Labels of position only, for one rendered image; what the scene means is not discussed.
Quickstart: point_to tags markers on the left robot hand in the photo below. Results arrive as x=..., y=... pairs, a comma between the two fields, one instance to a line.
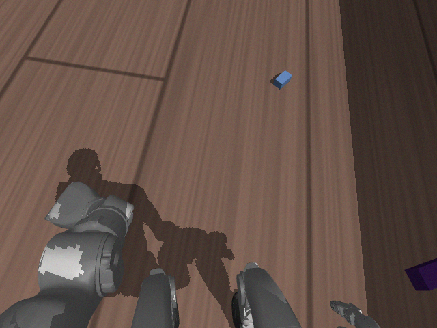
x=68, y=209

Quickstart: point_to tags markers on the right robot hand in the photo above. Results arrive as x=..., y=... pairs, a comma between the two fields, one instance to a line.
x=353, y=315

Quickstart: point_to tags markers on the left robot arm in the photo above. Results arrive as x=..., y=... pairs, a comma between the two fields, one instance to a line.
x=77, y=268

